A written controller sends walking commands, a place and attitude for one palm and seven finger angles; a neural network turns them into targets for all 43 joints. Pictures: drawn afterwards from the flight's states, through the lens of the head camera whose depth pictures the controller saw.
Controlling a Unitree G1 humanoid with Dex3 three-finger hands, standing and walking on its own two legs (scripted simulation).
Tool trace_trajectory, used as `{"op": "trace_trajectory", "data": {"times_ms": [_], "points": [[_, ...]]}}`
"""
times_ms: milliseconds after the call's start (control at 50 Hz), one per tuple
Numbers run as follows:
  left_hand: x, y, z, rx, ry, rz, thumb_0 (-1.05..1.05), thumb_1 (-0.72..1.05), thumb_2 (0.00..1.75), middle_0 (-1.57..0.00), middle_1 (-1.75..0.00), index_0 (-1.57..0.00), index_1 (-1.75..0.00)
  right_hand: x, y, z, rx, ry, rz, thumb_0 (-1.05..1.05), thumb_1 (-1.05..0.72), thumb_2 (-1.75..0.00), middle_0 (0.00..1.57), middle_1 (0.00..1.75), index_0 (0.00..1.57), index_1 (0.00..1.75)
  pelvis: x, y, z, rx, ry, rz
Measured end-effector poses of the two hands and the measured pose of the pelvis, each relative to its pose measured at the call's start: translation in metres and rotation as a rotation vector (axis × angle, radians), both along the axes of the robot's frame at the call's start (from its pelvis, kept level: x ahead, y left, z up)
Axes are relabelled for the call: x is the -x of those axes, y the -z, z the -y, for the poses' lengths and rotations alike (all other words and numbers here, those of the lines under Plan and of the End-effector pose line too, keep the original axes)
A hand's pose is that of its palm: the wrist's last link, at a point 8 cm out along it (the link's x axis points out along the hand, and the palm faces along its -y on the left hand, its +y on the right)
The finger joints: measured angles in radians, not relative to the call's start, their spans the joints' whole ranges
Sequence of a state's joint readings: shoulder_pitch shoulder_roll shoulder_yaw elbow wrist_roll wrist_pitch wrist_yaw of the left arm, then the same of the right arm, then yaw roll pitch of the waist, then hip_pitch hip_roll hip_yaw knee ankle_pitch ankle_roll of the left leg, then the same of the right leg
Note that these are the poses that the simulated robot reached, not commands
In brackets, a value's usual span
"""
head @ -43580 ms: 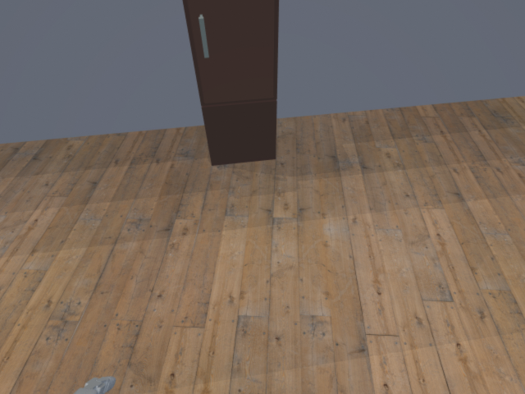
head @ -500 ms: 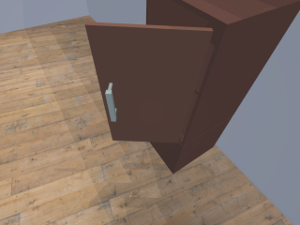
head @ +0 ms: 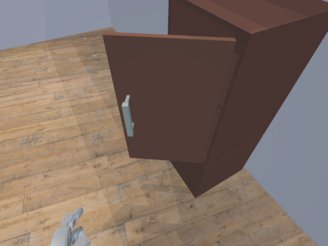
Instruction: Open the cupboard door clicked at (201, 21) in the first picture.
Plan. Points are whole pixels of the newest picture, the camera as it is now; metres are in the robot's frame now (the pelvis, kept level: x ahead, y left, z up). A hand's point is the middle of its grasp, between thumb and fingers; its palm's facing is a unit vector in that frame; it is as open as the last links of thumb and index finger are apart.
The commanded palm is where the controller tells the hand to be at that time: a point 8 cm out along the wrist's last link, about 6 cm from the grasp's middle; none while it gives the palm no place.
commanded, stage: raise the hand with hooked fingers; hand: left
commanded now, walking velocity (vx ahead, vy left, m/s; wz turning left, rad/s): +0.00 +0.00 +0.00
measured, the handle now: (129, 116) +0.53 +0.15 -0.03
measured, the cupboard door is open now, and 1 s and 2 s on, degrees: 56 56 56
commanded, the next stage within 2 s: move the hooked fingers beside the handle in 1.96 s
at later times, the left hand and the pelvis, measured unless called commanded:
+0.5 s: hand (95, 232) +0.16 +0.17 -0.03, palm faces +0.03 -0.99 -0.11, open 10.0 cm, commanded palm +0.15 +0.23 -0.05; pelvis -0.03 -0.06 -0.10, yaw +3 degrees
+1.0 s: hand (86, 207) +0.22 +0.21 -0.04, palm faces -0.04 -1.00 -0.04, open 12.9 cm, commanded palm +0.20 +0.27 -0.03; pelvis -0.02 -0.03 -0.08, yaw +0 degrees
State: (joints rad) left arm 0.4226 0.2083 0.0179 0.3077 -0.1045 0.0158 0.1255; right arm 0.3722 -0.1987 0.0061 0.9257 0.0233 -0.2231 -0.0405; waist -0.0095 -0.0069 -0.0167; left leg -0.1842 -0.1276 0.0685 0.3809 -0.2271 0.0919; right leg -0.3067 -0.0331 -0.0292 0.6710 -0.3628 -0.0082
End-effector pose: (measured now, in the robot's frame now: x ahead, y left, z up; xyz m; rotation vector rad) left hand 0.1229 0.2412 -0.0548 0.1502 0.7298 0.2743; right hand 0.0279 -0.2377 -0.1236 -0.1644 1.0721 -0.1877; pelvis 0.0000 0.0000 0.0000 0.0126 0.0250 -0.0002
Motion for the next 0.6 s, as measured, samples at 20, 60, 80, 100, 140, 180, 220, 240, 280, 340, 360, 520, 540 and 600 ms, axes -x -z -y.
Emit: {"op": "trace_trajectory", "data": {"times_ms": [20, 60, 80, 100, 140, 180, 220, 240, 280, 340, 360, 520, 540, 600], "points": [[-0.019, -0.019, 0.003, -0.001, 0.017, 0.127, 0.04, 0.9, 0.88, -0.2, -0.33, -0.2, -0.32, -0.012, -0.001, 0.005, 0.006, -0.022, 0.056, 0.01, -0.92, -0.9, 0.2, 0.3, 0.2, 0.3, 0.003, 0.003, 0.001, -0.002, -0.014, -0.005], [-0.051, -0.046, 0.012, 0.013, 0.072, 0.363, 0.03, 0.87, 0.87, -0.2, -0.35, -0.2, -0.34, -0.037, -0.003, 0.017, 0.021, -0.062, 0.171, 0.01, -0.91, -0.9, 0.2, 0.3, 0.2, 0.3, 0.009, 0.012, 0.006, -0.017, -0.023, -0.019], [-0.062, -0.054, 0.019, 0.037, 0.1, 0.458, 0.03, 0.85, 0.86, -0.2, -0.36, -0.2, -0.35, -0.05, -0.005, 0.024, 0.032, -0.076, 0.223, 0.01, -0.91, -0.9, 0.2, 0.3, 0.2, 0.3, 0.012, 0.018, 0.008, -0.014, -0.021, -0.03], [-0.069, -0.058, 0.026, 0.07, 0.128, 0.537, 0.02, 0.83, 0.85, -0.2, -0.37, -0.2, -0.36, -0.062, -0.008, 0.03, 0.044, -0.085, 0.272, 0.01, -0.91, -0.9, 0.2, 0.3, 0.21, 0.3, 0.015, 0.023, 0.01, -0.008, -0.017, -0.046], [-0.072, -0.058, 0.039, 0.141, 0.198, 0.659, 0.02, 0.78, 0.84, -0.2, -0.4, -0.2, -0.39, -0.085, -0.017, 0.041, 0.067, -0.096, 0.367, 0.01, -0.91, -0.9, 0.2, 0.3, 0.21, 0.3, 0.02, 0.033, 0.017, -0.003, -0.008, -0.082], [-0.062, -0.045, 0.047, 0.182, 0.274, 0.721, 0.01, 0.74, 0.82, -0.21, -0.42, -0.21, -0.42, -0.107, -0.026, 0.05, 0.091, -0.121, 0.452, 0.01, -0.91, -0.9, 0.2, 0.3, 0.2, 0.3, 0.025, 0.046, 0.025, -0.003, -0.002, -0.109], [-0.045, -0.021, 0.047, 0.185, 0.314, 0.703, 0.01, 0.69, 0.8, -0.22, -0.45, -0.21, -0.44, -0.127, -0.032, 0.058, 0.119, -0.155, 0.52, 0.01, -0.91, -0.9, 0.2, 0.3, 0.2, 0.3, 0.029, 0.059, 0.033, -0.003, 0.001, -0.136], [-0.034, -0.007, 0.044, 0.181, 0.311, 0.672, 0.01, 0.66, 0.79, -0.22, -0.46, -0.22, -0.46, -0.135, -0.034, 0.061, 0.132, -0.174, 0.543, 0.01, -0.91, -0.9, 0.2, 0.3, 0.2, 0.3, 0.032, 0.065, 0.036, -0.002, 0.001, -0.149], [-0.013, 0.016, 0.034, 0.168, 0.266, 0.601, 0.01, 0.61, 0.77, -0.23, -0.49, -0.22, -0.49, -0.151, -0.033, 0.065, 0.15, -0.215, 0.571, 0.01, -0.91, -0.9, 0.2, 0.3, 0.2, 0.3, 0.035, 0.077, 0.043, 0.001, -0.007, -0.174], [0.013, 0.028, 0.014, 0.116, 0.148, 0.567, 0.01, 0.54, 0.74, -0.23, -0.54, -0.23, -0.53, -0.169, -0.024, 0.062, 0.155, -0.267, 0.578, 0.01, -0.91, -0.9, 0.2, 0.3, 0.2, 0.3, 0.037, 0.089, 0.052, 0.021, -0.028, -0.199], [0.017, 0.024, 0.009, 0.091, 0.121, 0.588, 0.02, 0.51, 0.73, -0.23, -0.55, -0.23, -0.55, -0.172, -0.019, 0.059, 0.15, -0.282, 0.572, 0.01, -0.91, -0.9, 0.2, 0.3, 0.2, 0.3, 0.037, 0.091, 0.054, 0.028, -0.035, -0.205], [-0.031, -0.024, 0.02, 0.04, 0.338, 0.762, 0.02, 0.33, 0.66, -0.24, -0.67, -0.23, -0.66, -0.158, 0.034, 0.026, 0.014, -0.301, 0.458, 0.01, -0.9, -0.9, 0.2, 0.3, 0.2, 0.3, 0.035, 0.095, 0.062, 0.066, -0.061, -0.233], [-0.042, -0.021, 0.022, 0.064, 0.372, 0.726, 0.01, 0.3, 0.65, -0.24, -0.69, -0.24, -0.68, -0.151, 0.039, 0.025, -0.003, -0.283, 0.437, 0.01, -0.9, -0.9, 0.2, 0.3, 0.21, 0.3, 0.035, 0.095, 0.062, 0.063, -0.057, -0.237], [-0.068, -0.009, 0.022, 0.143, 0.391, 0.594, 0.01, 0.23, 0.62, -0.25, -0.73, -0.25, -0.73, -0.129, 0.048, 0.025, -0.035, -0.22, 0.37, 0.01, -0.9, -0.9, 0.21, 0.3, 0.21, 0.3, 0.032, 0.089, 0.062, 0.049, -0.043, -0.249]]}}
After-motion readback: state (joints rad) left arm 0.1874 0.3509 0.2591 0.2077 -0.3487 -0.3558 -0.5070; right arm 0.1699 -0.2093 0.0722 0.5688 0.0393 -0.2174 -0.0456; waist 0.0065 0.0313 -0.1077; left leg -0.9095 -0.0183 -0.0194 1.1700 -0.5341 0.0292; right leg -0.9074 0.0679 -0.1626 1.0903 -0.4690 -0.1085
